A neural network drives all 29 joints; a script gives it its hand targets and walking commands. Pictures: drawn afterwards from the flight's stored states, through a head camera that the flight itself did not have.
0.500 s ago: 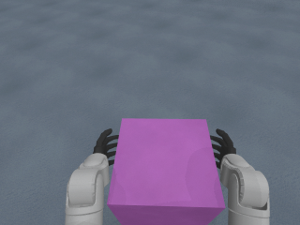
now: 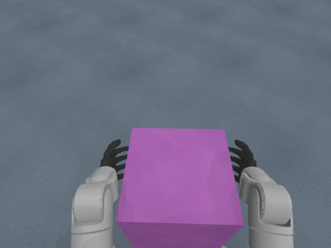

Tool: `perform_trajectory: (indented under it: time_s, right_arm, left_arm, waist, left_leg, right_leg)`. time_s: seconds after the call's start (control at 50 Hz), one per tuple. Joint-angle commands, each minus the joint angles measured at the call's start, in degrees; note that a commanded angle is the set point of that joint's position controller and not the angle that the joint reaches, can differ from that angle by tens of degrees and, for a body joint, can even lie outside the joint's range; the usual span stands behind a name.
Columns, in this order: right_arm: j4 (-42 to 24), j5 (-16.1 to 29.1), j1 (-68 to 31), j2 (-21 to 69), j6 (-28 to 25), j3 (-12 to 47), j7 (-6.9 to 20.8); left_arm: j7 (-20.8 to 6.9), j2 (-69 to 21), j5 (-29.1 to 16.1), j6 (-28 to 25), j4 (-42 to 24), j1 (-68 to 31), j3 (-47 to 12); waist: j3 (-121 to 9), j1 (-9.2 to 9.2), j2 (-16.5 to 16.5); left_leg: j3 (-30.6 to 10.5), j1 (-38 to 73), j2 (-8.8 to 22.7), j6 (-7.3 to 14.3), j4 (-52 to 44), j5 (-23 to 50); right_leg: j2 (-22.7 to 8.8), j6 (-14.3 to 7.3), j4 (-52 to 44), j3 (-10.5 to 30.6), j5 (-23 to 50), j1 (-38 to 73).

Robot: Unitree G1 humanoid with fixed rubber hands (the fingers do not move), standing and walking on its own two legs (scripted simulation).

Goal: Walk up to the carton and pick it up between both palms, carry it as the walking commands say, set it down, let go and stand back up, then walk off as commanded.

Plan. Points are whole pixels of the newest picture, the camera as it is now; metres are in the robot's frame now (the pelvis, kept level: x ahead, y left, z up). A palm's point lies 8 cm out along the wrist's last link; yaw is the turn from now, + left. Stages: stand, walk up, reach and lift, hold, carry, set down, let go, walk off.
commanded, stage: carry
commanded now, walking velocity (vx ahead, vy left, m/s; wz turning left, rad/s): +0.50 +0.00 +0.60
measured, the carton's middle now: (176, 193) +0.25 -0.01 -0.02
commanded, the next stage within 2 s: none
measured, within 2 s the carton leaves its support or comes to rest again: neither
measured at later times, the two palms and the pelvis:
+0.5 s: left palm (77, 91) +0.48 +0.24 +0.10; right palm (176, 61) +0.61 -0.03 +0.10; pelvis +0.31 -0.01 +0.02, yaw +24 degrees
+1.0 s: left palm (30, 59) +0.69 +0.46 +0.07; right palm (110, 30) +0.86 +0.21 +0.07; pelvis +0.55 +0.18 +0.01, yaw +36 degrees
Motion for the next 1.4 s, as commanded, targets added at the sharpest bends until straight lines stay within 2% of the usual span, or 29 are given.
perform_trajectory:
  time_s: [0.0, 0.1, 0.2, 0.24, 0.26, 0.28, 0.3, 0.32, 0.36, 0.4, 0.54, 0.6, 0.7, 0.74, 0.76, 0.78, 0.8, 0.84, 0.86, 0.92, 1.02, 1.14, 1.2, 1.22, 1.24, 1.26, 1.28, 1.32, 1.38]
  right_arm:
    - [-6.86, 26.03, -23.26, 54.17, -0.84, 43.94, 16.65]
    - [-9.51, 24.07, -19.02, 49.59, -0.61, 42.87, 16.75]
    - [-9.94, 22.29, -18.96, 47.07, 0.93, 41.51, 16.24]
    - [-8.98, 21.72, -19.51, 46.27, 1.78, 41.25, 16.17]
    - [-7.81, 21.84, -20.08, 46.19, 2.21, 41.17, 16.23]
    - [-7.99, 22.71, -21.95, 46.62, 2.65, 41.53, 16.71]
    - [-7.44, 23.26, -23.09, 46.97, 3.38, 43.17, 16.82]
    - [-6.64, 23.6, -24.15, 47.16, 3.06, 42.88, 16.79]
    - [-5.7, 24.7, -27.08, 49.59, 2.54, 43.18, 16.77]
    - [-4.98, 24.16, -27.27, 50.35, 1.87, 42.31, 16.52]
    - [-2.71, 20.22, -23.52, 50.92, 1.06, 40.84, 13.51]
    - [-3.37, 20.06, -23.89, 50.6, 1.42, 41.13, 13.16]
    - [-2.89, 21.13, -24.08, 50.43, 2.13, 42.06, 14.07]
    - [-4.04, 22.19, -25.57, 50.51, 2.26, 42.6, 14.72]
    - [-3.68, 22.5, -26.88, 50.89, 2.34, 42.59, 14.94]
    - [-1.27, 23.56, -26.04, 50.52, 2.03, 42.15, 15.58]
    - [-2.72, 24.24, -25.76, 51.75, 1.76, 42.78, 16.09]
    - [-3.17, 24.34, -25.18, 54.26, 0.73, 42.28, 16.68]
    - [-3.63, 25.15, -24.76, 55.27, 0.2, 42.6, 16.78]
    - [-6.17, 25.57, -22.7, 54.72, -1.19, 43.72, 16.66]
    - [-8.86, 24.04, -19.22, 49.74, -1.2, 42.97, 16.76]
    - [-9.23, 22.19, -19.31, 47.1, 0.66, 41.28, 16.25]
    - [-8.03, 21.4, -20.53, 46.76, 1.96, 41.45, 16.09]
    - [-7.39, 21.91, -21.85, 46.81, 2.32, 41.59, 16.22]
    - [-8.04, 22.97, -24.1, 47.38, 2.72, 42.31, 16.71]
    - [-7.22, 23.58, -24.3, 48.08, 3.45, 43.82, 16.69]
    - [-6.44, 24.13, -25.91, 48.13, 3.17, 43.75, 16.68]
    - [-5.73, 25.13, -29.64, 50.12, 2.74, 44.04, 16.75]
    - [-4.34, 23.97, -29.92, 50.51, 1.81, 42.21, 16.25]
  left_arm:
    - [-12.45, -57.96, -21.3, -1.63, -3.85, -20.56, -39.99]
    - [-11.65, -55.69, -21.52, -1.49, -7.06, -19.37, -42.27]
    - [-12.19, -52.17, -23.27, 0.15, -8.01, -20.69, -43.0]
    - [-12.52, -51.21, -22.88, 1.01, -6.14, -20.0, -42.11]
    - [-12.72, -50.98, -22.09, 1.33, -5.01, -19.67, -41.49]
    - [-12.66, -50.49, -20.6, 1.55, -4.2, -18.72, -40.58]
    - [-12.43, -49.74, -18.7, 1.32, -0.31, -15.94, -38.74]
    - [-12.28, -51.55, -19.98, 1.26, -1.51, -18.82, -39.77]
    - [-12.66, -53.68, -20.92, 1.04, -1.44, -21.54, -40.17]
    - [-12.92, -54.88, -22.44, 1.02, -1.47, -23.7, -40.48]
    - [-14.78, -51.96, -24.51, 1.55, -2.32, -24.37, -39.15]
    - [-15.21, -51.63, -24.06, 2.05, -1.98, -24.33, -38.58]
    - [-14.92, -50.96, -22.75, 2.6, -2.35, -23.17, -39.14]
    - [-14.76, -50.34, -22.36, 2.59, -2.42, -23.75, -39.75]
    - [-14.63, -50.76, -21.76, 2.43, -1.69, -24.44, -40.19]
    - [-14.13, -50.29, -21.21, 2.55, -0.99, -24.32, -40.22]
    - [-13.45, -51.09, -20.37, 1.58, -1.04, -23.02, -39.87]
    - [-13.2, -55.38, -21.21, 0.3, -2.96, -22.87, -40.94]
    - [-13.0, -56.66, -20.94, -0.3, -3.15, -22.45, -40.73]
    - [-12.49, -57.77, -20.84, -1.61, -4.05, -20.71, -40.89]
    - [-11.7, -55.53, -21.28, -1.43, -7.04, -20.48, -43.19]
    - [-12.04, -51.9, -23.01, 0.45, -7.91, -22.47, -43.55]
    - [-12.4, -50.43, -22.37, 1.58, -5.2, -21.58, -41.73]
    - [-12.57, -50.57, -21.48, 1.75, -4.14, -20.7, -40.86]
    - [-12.57, -50.45, -20.08, 1.91, -3.67, -20.13, -39.87]
    - [-12.2, -49.31, -18.09, 1.67, -0.61, -17.58, -38.56]
    - [-12.08, -50.7, -18.54, 1.63, -0.51, -19.11, -38.82]
    - [-12.49, -52.91, -19.3, 1.49, -0.16, -22.25, -38.99]
    - [-12.97, -54.55, -22.11, 1.28, -0.58, -25.97, -40.0]
  waist:
    - [-19.37, 1.69, 3.62]
    - [-16.2, 1.43, 7.76]
    - [-14.14, 1.08, 8.29]
    - [-18.42, 1.98, 5.61]
    - [-22.75, 3.7, 1.86]
    - [-26.86, 4.89, -6.29]
    - [-25.68, 4.25, -20.09]
    - [-25.74, 3.58, -10.24]
    - [-18.37, 3.87, -0.62]
    - [-15.36, 3.7, -2.79]
    - [-11.66, 3.44, -9.71]
    - [-9.2, 3.5, -11.34]
    - [-13.01, 3.2, -12.43]
    - [-17.12, 0.7, -10.54]
    - [-14.6, 1.78, 0.57]
    - [-21.42, 1.96, 16.58]
    - [-24.04, 2.03, 11.74]
    - [-23.07, 1.88, 0.78]
    - [-22.16, 1.81, -0.9]
    - [-20.49, 1.68, 1.81]
    - [-16.35, 1.41, 7.05]
    - [-12.45, 0.83, 8.71]
    - [-18.45, 1.96, 5.79]
    - [-22.8, 3.94, 1.1]
    - [-27.61, 4.62, -7.67]
    - [-27.99, 3.9, -19.96]
    - [-26.84, 3.61, -11.62]
    - [-18.27, 3.81, -2.31]
    - [-15.67, 3.47, -3.96]
  left_leg:
    - [-20.03, 20.54, 17.13, 7.75, -10.31, 26.56]
    - [-14.69, 22.74, 13.45, 5.02, -9.84, 34.38]
    - [-15.38, 22.49, 12.96, 3.35, -6.1, 41.45]
    - [-11.38, 17.43, 9.83, 1.03, 2.54, 42.31]
    - [-8.31, 8.12, 7.84, -0.64, 13.35, 36.09]
    - [-6.75, -2.55, 4.99, -2.04, 27.48, 14.8]
    - [-4.86, -18.9, -0.81, -4.1, 41.54, -14.87]
    - [-10.61, -19.73, 5.81, -3.02, 47.05, -14.43]
    - [-11.0, -21.38, 10.16, -3.79, 43.41, -9.17]
    - [-8.08, -20.8, 10.31, -5.06, 37.1, -4.97]
    - [1.08, -18.96, 8.37, -4.12, 21.26, 9.03]
    - [5.54, -15.53, 7.11, -3.13, 15.15, 11.06]
    - [10.72, -3.11, 0.4, -1.22, 6.6, 7.48]
    - [6.19, 11.92, -0.88, 0.92, -3.28, 6.57]
    - [-14.94, 21.71, 10.24, 4.35, -2.74, 13.56]
    - [-41.81, 38.69, 20.43, 12.95, -7.78, 18.69]
    - [-40.67, 41.42, 22.34, 12.13, -7.76, 25.63]
    - [-30.28, 33.72, 20.53, 8.87, -4.69, 36.59]
    - [-26.24, 29.77, 19.69, 7.5, -5.89, 35.86]
    - [-20.56, 24.54, 17.26, 6.56, -10.27, 30.33]
    - [-15.95, 26.5, 14.24, 5.27, -11.16, 35.64]
    - [-14.39, 24.1, 11.51, 2.94, -10.41, 43.83]
    - [-9.91, 18.81, 8.05, 0.17, 2.23, 46.25]
    - [-6.98, 9.58, 6.23, -0.97, 14.29, 38.48]
    - [-7.08, -1.58, 4.31, -1.89, 28.11, 11.3]
    - [-5.67, -16.64, 0.32, -4.0, 42.85, -14.32]
    - [-11.26, -17.66, 6.1, -3.19, 47.09, -12.54]
    - [-11.91, -18.96, 10.42, -3.79, 43.97, -7.73]
    - [-7.99, -18.67, 10.7, -5.37, 37.05, -2.91]
  right_leg:
    - [0.87, 0.43, -10.57, -1.63, 2.03, -5.39]
    - [3.68, -0.15, -23.74, -5.01, 16.08, -4.67]
    - [6.49, -2.66, -33.39, -6.17, 17.12, -0.53]
    - [8.46, -3.57, -40.86, -8.98, 18.53, 14.03]
    - [5.98, -4.15, -45.44, -8.22, 22.7, 29.58]
    - [-6.79, -6.08, -48.92, 5.82, 14.37, 41.15]
    - [-21.9, -14.26, -52.81, 29.9, 23.02, 46.34]
    - [-22.95, -16.64, -51.88, 27.99, 20.58, 42.82]
    - [-20.08, -14.26, -53.77, 16.08, 17.88, 33.39]
    - [-16.44, -11.11, -56.03, 6.44, 18.19, 29.53]
    - [-10.49, -7.1, -54.7, -12.33, 34.09, 30.84]
    - [-8.85, -6.06, -52.72, -16.95, 37.3, 31.16]
    - [-8.66, -3.21, -37.07, -19.72, 65.21, 36.15]
    - [-7.08, -0.76, -17.32, -18.26, 55.1, 28.6]
    - [-2.79, 0.58, -4.98, -12.31, 19.66, 10.45]
    - [5.81, 2.63, 12.73, -5.53, -6.0, -10.83]
    - [2.58, 0.52, 16.86, 2.25, -7.18, -16.54]
    - [-0.75, -0.87, 10.76, 4.93, -0.66, -13.83]
    - [-1.54, -0.48, 5.41, 4.41, 1.2, -11.34]
    - [-0.02, 0.31, -5.46, 0.38, 4.12, -7.01]
    - [1.9, 0.24, -16.7, -2.8, 15.54, -10.07]
    - [5.9, -2.06, -31.29, -5.95, 20.91, -4.26]
    - [9.22, -3.76, -42.19, -8.44, 24.34, 15.33]
    - [6.76, -3.96, -46.85, -7.85, 27.48, 30.45]
    - [-6.44, -5.8, -47.94, 6.58, 18.35, 42.23]
    - [-21.75, -13.75, -50.94, 29.15, 21.0, 48.64]
    - [-21.88, -15.95, -52.26, 29.34, 14.56, 43.5]
    - [-19.13, -13.76, -56.51, 18.5, 4.1, 31.02]
    - [-15.79, -10.56, -58.25, 5.99, 9.35, 26.55]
